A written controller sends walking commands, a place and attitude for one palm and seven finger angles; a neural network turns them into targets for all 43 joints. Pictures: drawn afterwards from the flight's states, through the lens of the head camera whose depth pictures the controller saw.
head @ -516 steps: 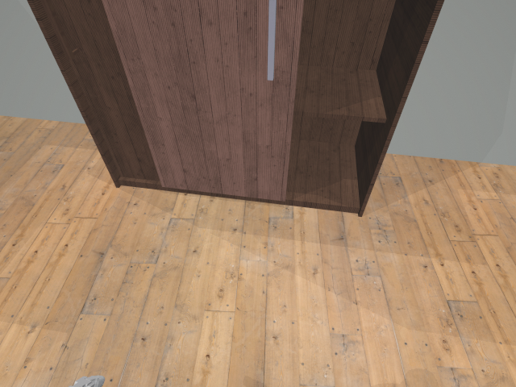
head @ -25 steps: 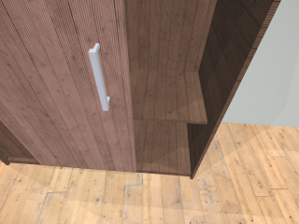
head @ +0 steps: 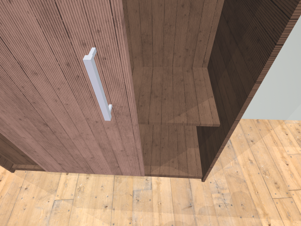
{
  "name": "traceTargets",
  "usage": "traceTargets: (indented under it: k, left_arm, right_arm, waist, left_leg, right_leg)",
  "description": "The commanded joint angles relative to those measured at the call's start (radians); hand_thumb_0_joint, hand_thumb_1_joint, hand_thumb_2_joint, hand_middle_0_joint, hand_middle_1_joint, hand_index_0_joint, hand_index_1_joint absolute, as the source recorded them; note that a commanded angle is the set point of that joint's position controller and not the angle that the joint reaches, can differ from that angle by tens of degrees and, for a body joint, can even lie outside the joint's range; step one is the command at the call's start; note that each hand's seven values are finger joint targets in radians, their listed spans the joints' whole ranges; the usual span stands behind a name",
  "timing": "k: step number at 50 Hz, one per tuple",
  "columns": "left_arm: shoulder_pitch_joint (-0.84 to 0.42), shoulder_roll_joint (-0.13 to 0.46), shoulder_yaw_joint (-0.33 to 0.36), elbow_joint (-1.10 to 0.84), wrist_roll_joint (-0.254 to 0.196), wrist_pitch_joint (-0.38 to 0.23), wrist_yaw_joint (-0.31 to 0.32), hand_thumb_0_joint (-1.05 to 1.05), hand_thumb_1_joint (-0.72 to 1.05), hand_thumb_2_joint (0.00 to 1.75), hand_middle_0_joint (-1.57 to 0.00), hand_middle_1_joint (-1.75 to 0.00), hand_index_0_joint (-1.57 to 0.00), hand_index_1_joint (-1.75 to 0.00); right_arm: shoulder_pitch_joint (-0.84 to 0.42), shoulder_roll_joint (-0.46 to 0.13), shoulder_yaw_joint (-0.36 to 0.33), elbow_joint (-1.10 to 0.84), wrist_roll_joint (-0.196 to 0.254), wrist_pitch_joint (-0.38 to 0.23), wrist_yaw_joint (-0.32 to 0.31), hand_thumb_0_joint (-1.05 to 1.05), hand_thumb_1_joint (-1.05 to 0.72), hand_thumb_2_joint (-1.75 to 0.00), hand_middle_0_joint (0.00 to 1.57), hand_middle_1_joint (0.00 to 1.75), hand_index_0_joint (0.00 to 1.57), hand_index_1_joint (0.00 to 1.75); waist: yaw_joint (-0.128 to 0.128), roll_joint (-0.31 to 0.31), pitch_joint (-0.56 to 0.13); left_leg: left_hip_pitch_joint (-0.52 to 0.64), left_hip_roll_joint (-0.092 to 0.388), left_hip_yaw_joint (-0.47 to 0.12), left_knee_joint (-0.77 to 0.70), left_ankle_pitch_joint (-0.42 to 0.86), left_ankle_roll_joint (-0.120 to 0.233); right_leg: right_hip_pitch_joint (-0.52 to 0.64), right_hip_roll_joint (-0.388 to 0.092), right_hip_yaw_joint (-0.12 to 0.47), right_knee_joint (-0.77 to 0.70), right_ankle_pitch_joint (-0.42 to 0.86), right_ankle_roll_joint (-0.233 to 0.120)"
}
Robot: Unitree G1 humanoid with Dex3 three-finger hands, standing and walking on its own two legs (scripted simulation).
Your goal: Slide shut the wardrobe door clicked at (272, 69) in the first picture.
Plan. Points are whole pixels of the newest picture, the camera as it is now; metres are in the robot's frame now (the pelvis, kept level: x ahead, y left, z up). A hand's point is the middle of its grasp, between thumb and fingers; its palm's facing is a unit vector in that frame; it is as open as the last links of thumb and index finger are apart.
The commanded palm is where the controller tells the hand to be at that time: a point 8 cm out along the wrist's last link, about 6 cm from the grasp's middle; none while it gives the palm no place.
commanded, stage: come to a stop and stand still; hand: left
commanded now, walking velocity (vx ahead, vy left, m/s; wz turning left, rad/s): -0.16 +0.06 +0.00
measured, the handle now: (101, 88) +0.48 +0.18 +0.10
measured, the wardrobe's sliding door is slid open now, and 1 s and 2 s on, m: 0.38 0.38 0.38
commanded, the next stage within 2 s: look again from close up in 1.38 s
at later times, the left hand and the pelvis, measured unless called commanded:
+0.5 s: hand out of the picture -0.03 +0.20 -0.17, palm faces +0.08 -0.98 -0.17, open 7.3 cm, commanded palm none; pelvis -0.01 +0.03 +0.01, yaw +0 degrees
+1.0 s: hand out of the picture +0.05 +0.22 -0.15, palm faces +0.00 -0.97 -0.25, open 7.3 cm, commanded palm none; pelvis +0.02 +0.04 +0.01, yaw -1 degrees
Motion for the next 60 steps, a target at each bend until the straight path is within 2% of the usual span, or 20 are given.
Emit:
traceTargets:
  k: [1,3,6,9,11,13,14,15,18,21,25,30,31,32,33,34,40,43,50,60]
  left_arm:
    - [0.197,0.131,0.016,0.029,-0.013,-0.017,0.008,0.0,0.9,0.9,-0.2,-0.3,-0.2,-0.3]
    - [0.146,0.103,0.006,0.015,-0.003,-0.012,0.018,0.0,0.9,0.9,-0.2,-0.3,-0.2,-0.3]
    - [0.101,0.124,0.019,-0.009,0.003,-0.004,0.024,0.0,0.9,0.9,-0.2,-0.3,-0.2,-0.3]
    - [0.062,0.134,0.027,-0.021,0.003,0.01,0.019,0.0,0.9,0.9,-0.2,-0.3,-0.2,-0.3]
    - [0.024,0.132,0.028,-0.034,-0.002,0.024,0.01,0.0,0.9,0.9,-0.2,-0.3,-0.2,-0.3]
    - [0.033,0.076,0.02,-0.054,-0.005,0.037,0.002,0.0,0.9,0.9,-0.2,-0.3,-0.2,-0.3]
    - [0.031,0.059,0.017,-0.048,-0.004,0.045,0.003,0.0,0.9,0.9,-0.2,-0.3,-0.2,-0.3]
    - [0.044,0.05,0.009,-0.037,-0.002,0.047,0.0,0.0,0.9,0.9,-0.2,-0.3,-0.2,-0.3]
    - [0.107,0.041,-0.006,0.0,0.002,0.044,-0.007,0.0,0.9,0.9,-0.2,-0.3,-0.2,-0.3]
    - [0.119,0.063,-0.016,0.017,0.002,0.035,-0.011,0.0,0.9,0.9,-0.2,-0.3,-0.2,-0.3]
    - [0.109,0.068,-0.021,0.024,0.0,0.02,-0.011,0.0,0.9,0.9,-0.2,-0.3,-0.2,-0.3]
    - [0.132,0.06,-0.029,0.046,-0.005,0.006,-0.008,0.0,0.9,0.9,-0.2,-0.3,-0.2,-0.3]
    - [0.193,0.098,-0.039,0.078,0.005,0.001,0.032,0.0,0.9,0.9,-0.2,-0.3,-0.2,-0.3]
    - [0.124,0.136,-0.035,0.02,-0.001,-0.006,0.023,0.0,0.9,0.9,-0.2,-0.3,-0.2,-0.3]
    - [0.101,0.142,-0.031,0.001,-0.001,-0.009,0.017,0.0,0.9,0.9,-0.2,-0.3,-0.2,-0.3]
    - [0.086,0.14,-0.026,-0.01,-0.003,-0.008,0.012,0.0,0.9,0.9,-0.2,-0.3,-0.2,-0.3]
    - [0.101,0.081,-0.044,0.008,-0.01,-0.009,0.0,0.0,0.9,0.9,-0.2,-0.3,-0.2,-0.3]
    - [0.102,0.085,-0.042,0.012,-0.013,-0.008,0.003,0.0,0.9,0.9,-0.2,-0.3,-0.2,-0.3]
    - [0.068,0.099,-0.038,0.007,-0.014,-0.002,0.005,0.0,0.9,0.9,-0.2,-0.3,-0.2,-0.3]
    - [0.056,0.108,-0.034,0.011,-0.013,-0.007,0.007,0.0,0.9,0.9,-0.2,-0.3,-0.2,-0.3]
  right_arm:
    - [0.035,-0.066,-0.029,-0.04,0.017,0.008,-0.006,0.0,-0.9,-0.9,0.2,0.3,0.2,0.3]
    - [-0.018,-0.056,-0.032,-0.048,0.021,0.021,-0.005,0.0,-0.9,-0.9,0.2,0.3,0.2,0.3]
    - [-0.035,-0.033,-0.036,-0.049,0.02,0.036,0.005,0.0,-0.9,-0.9,0.2,0.3,0.2,0.3]
    - [-0.035,-0.033,-0.043,-0.054,0.015,0.045,0.009,0.0,-0.9,-0.9,0.2,0.3,0.2,0.3]
    - [-0.012,-0.061,-0.043,-0.041,0.012,0.041,0.01,0.0,-0.9,-0.9,0.2,0.3,0.2,0.3]
    - [-0.054,-0.136,-0.047,-0.07,0.002,0.027,0.009,0.0,-0.9,-0.9,0.2,0.3,0.2,0.3]
    - [-0.092,-0.149,-0.048,-0.086,0.0,0.021,0.008,0.0,-0.9,-0.9,0.2,0.3,0.2,0.3]
    - [-0.141,-0.164,-0.044,-0.1,0.001,0.015,0.005,0.0,-0.9,-0.9,0.2,0.3,0.2,0.3]
    - [-0.19,-0.178,-0.042,-0.124,0.003,0.012,0.001,0.0,-0.9,-0.9,0.2,0.3,0.2,0.3]
    - [-0.185,-0.175,-0.041,-0.125,0.008,0.02,0.009,0.0,-0.9,-0.9,0.2,0.3,0.2,0.3]
    - [-0.132,-0.149,-0.037,-0.101,0.008,0.024,0.014,0.0,-0.9,-0.9,0.2,0.3,0.2,0.3]
    - [-0.116,-0.14,-0.025,-0.072,0.011,0.008,0.012,0.0,-0.9,-0.9,0.2,0.3,0.2,0.3]
    - [-0.225,-0.212,-0.043,-0.137,0.02,0.008,0.024,0.0,-0.9,-0.9,0.2,0.3,0.2,0.3]
    - [-0.165,-0.156,-0.034,-0.163,0.012,0.02,0.03,0.0,-0.9,-0.9,0.2,0.3,0.2,0.3]
    - [-0.115,-0.158,-0.033,-0.156,0.007,0.015,0.033,0.0,-0.9,-0.9,0.2,0.3,0.2,0.3]
    - [-0.09,-0.161,-0.031,-0.157,0.0,0.014,0.034,0.0,-0.9,-0.9,0.2,0.3,0.2,0.3]
    - [-0.074,-0.174,-0.02,-0.144,0.006,-0.01,0.024,0.0,-0.9,-0.9,0.2,0.3,0.2,0.3]
    - [-0.057,-0.174,-0.015,-0.12,0.006,-0.015,0.02,0.0,-0.9,-0.9,0.2,0.3,0.2,0.3]
    - [-0.063,-0.165,-0.009,-0.081,0.004,-0.013,0.02,0.0,-0.9,-0.9,0.2,0.3,0.2,0.3]
    - [-0.07,-0.165,-0.009,-0.048,0.005,-0.015,0.017,0.0,-0.9,-0.9,0.2,0.3,0.2,0.3]
  waist:
    - [0.046,-0.272,-0.062]
    - [0.041,-0.193,-0.024]
    - [0.026,-0.098,-0.066]
    - [0.007,-0.118,-0.062]
    - [-0.018,-0.108,-0.023]
    - [0.01,0.084,0.009]
    - [0.021,0.17,0.035]
    - [0.037,0.185,0.043]
    - [0.053,0.125,0.016]
    - [0.039,0.039,0.048]
    - [0.008,-0.046,0.056]
    - [0.008,-0.031,0.016]
    - [0.04,0.016,0.035]
    - [-0.02,0.047,-0.035]
    - [-0.033,0.038,-0.03]
    - [-0.034,0.095,-0.032]
    - [-0.005,-0.018,0.022]
    - [-0.002,-0.007,0.002]
    - [0.007,-0.01,0.048]
    - [0.002,-0.026,-0.003]
  left_leg:
    - [-0.235,0.08,-0.035,0.18,-0.146,-0.034]
    - [-0.257,0.098,-0.063,0.28,-0.166,-0.039]
    - [-0.226,0.087,-0.036,0.249,-0.096,-0.054]
    - [-0.126,0.076,0.003,0.093,0.053,-0.063]
    - [-0.015,0.09,0.002,-0.059,0.197,-0.053]
    - [-0.095,0.228,-0.144,-0.139,0.334,0.014]
    - [-0.227,0.28,-0.201,-0.236,0.296,0.058]
    - [-0.256,0.288,-0.218,-0.278,0.256,0.077]
    - [-0.209,0.247,-0.156,-0.247,0.201,0.069]
    - [-0.222,0.184,-0.124,-0.24,-0.02,0.02]
    - [-0.123,0.145,-0.083,-0.19,0.046,-0.003]
    - [-0.084,0.155,-0.071,-0.19,0.161,-0.01]
    - [-0.12,0.178,-0.016,-0.017,0.138,-0.041]
    - [-0.101,0.117,-0.039,-0.027,0.044,-0.04]
    - [-0.1,0.125,-0.046,-0.046,0.051,-0.029]
    - [-0.122,0.132,-0.053,-0.073,0.054,-0.011]
    - [-0.167,0.162,-0.09,-0.147,0.193,0.011]
    - [-0.13,0.162,-0.08,-0.145,0.266,0.009]
    - [-0.141,0.156,-0.071,-0.182,0.24,0.001]
    - [-0.071,0.161,-0.051,-0.171,0.322,-0.007]
  right_leg:
    - [0.273,-0.337,0.318,-0.185,0.873,-0.163]
    - [0.21,-0.325,0.275,-0.186,0.939,-0.198]
    - [0.174,-0.286,0.203,-0.184,0.851,-0.185]
    - [0.081,-0.235,0.174,-0.185,0.567,-0.143]
    - [-0.038,-0.183,0.148,-0.162,0.305,-0.082]
    - [-0.048,-0.055,0.078,-0.1,0.029,-0.004]
    - [0.048,-0.021,0.024,-0.034,-0.062,0.02]
    - [0.082,-0.019,0.03,0.006,-0.094,0.021]
    - [0.102,-0.035,0.054,-0.049,-0.039,0.02]
    - [0.098,-0.054,0.103,-0.185,-0.016,0.017]
    - [0.007,-0.077,0.153,-0.286,-0.081,0.006]
    - [0.058,-0.077,0.139,-0.281,0.036,0.007]
    - [0.044,-0.108,0.157,-0.27,0.123,0.028]
    - [0.009,-0.134,0.223,-0.289,-0.158,-0.005]
    - [-0.035,-0.115,0.205,-0.266,-0.227,-0.016]
    - [-0.022,-0.09,0.159,-0.23,-0.191,-0.016]
    - [0.067,-0.057,0.113,-0.17,0.056,0.003]
    - [0.096,-0.063,0.108,-0.16,0.128,0.005]
    - [0.1,-0.067,0.117,-0.18,0.114,0.005]
    - [0.129,-0.078,0.125,-0.186,0.231,0.003]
